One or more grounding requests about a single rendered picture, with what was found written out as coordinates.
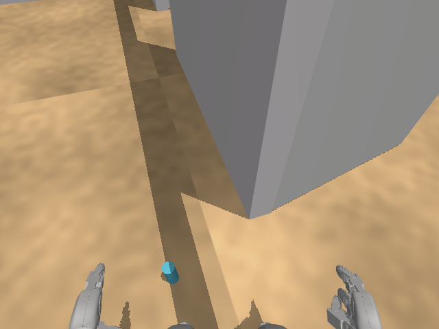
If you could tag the can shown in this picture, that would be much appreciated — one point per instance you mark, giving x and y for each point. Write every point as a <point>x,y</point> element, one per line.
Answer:
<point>170,272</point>

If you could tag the right robot hand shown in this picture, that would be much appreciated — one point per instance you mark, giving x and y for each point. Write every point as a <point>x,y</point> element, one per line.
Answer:
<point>361,312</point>

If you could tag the left robot hand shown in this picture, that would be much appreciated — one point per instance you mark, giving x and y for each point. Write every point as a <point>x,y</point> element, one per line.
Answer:
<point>87,309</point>

